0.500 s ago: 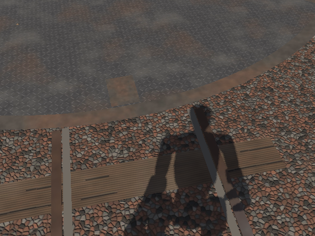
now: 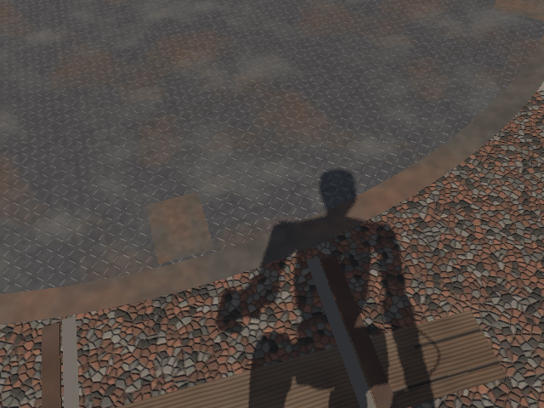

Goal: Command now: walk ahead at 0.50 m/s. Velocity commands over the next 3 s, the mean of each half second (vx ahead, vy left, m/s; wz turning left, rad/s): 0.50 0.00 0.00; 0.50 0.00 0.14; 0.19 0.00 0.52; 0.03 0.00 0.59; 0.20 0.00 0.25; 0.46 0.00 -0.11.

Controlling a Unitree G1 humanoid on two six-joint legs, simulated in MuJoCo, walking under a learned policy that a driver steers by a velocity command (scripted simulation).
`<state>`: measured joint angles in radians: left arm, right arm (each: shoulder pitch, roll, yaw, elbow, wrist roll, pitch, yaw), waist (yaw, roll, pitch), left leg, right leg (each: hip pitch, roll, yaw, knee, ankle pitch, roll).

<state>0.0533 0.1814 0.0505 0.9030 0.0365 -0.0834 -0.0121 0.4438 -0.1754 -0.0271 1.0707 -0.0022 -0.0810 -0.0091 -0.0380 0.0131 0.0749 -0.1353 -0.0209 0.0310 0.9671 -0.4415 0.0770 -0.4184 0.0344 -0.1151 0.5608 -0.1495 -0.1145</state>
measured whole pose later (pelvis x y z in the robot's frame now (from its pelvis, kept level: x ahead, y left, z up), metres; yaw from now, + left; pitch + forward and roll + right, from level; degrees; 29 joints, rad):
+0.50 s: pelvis +0.28 +0.03 +0.00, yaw +0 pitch +1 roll -1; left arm 0.46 0.18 0.04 1.09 0.02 -0.09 0.01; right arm 0.02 -0.18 -0.04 0.87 -0.04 -0.08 0.01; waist 0.05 0.00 0.06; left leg -0.45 0.00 0.10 0.53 -0.10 0.11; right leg 0.06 0.03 -0.08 0.46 -0.46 -0.05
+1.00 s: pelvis +0.54 +0.03 +0.01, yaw +6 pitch +1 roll +1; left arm -0.03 0.18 0.03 0.85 0.02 -0.06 -0.02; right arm 0.50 -0.16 -0.04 1.05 -0.02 -0.08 -0.01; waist -0.10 -0.03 0.05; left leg 0.07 -0.08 -0.02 0.26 -0.36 0.06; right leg -0.53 -0.04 -0.03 0.57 -0.09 -0.02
